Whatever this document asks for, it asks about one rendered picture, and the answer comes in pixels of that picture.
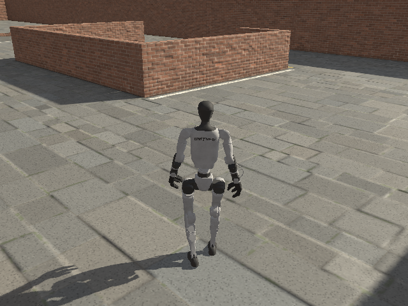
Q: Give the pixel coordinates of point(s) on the robot right hand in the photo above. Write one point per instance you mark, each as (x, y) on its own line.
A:
(238, 188)

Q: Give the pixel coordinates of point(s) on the left robot upper arm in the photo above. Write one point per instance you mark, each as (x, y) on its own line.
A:
(181, 145)

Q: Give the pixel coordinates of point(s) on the right robot foot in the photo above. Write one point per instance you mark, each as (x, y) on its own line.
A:
(212, 250)

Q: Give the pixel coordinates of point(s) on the left robot forearm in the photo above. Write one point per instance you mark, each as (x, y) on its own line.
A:
(175, 167)

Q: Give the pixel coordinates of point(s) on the robot left hand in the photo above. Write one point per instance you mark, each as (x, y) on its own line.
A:
(177, 179)

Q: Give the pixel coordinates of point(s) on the right robot upper arm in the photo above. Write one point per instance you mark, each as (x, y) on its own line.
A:
(227, 144)

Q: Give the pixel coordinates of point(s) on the humanoid robot torso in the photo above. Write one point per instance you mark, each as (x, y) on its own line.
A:
(204, 154)

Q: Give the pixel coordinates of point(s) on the right robot forearm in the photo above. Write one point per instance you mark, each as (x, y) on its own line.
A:
(234, 171)

